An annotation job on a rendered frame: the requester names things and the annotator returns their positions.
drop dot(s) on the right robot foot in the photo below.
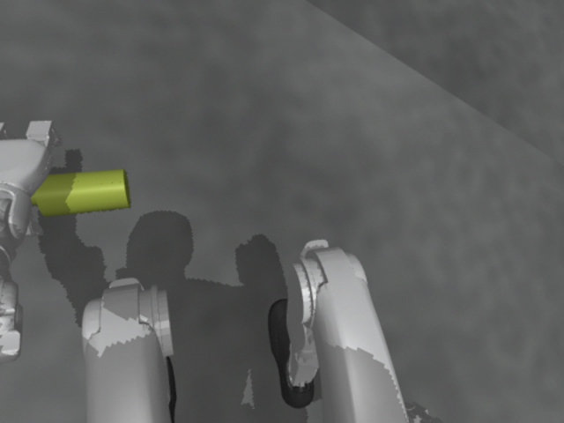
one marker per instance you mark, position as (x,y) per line
(280,343)

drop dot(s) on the bottle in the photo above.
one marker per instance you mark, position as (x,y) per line
(83,192)

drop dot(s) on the left robot arm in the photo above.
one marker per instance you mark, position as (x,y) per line
(15,211)

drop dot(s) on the left robot hand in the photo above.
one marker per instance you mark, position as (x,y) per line
(26,163)

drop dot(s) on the right robot hand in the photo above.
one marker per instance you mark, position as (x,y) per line
(418,414)

